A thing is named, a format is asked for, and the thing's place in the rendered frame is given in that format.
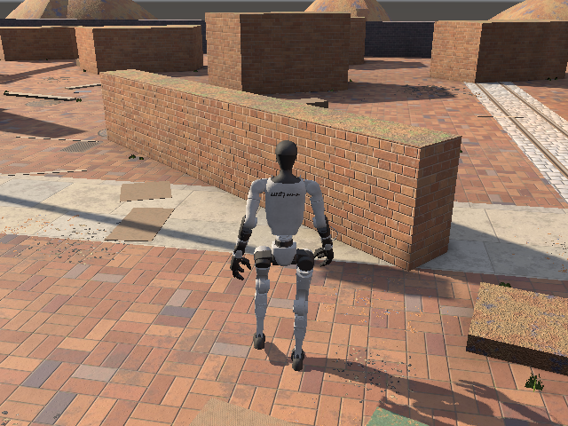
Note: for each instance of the robot right hand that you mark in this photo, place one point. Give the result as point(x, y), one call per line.
point(321, 252)

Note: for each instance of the robot left thigh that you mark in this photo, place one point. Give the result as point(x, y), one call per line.
point(263, 260)

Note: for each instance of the robot left upper arm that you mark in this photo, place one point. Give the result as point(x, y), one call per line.
point(257, 187)

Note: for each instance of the robot right upper arm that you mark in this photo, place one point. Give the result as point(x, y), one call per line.
point(313, 189)

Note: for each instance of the robot left hand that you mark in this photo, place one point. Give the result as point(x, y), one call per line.
point(235, 267)

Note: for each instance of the right robot shin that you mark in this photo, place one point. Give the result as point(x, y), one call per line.
point(300, 325)

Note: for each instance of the robot left forearm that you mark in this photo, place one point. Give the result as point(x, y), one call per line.
point(242, 240)

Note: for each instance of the robot right forearm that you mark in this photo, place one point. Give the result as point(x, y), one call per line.
point(325, 236)

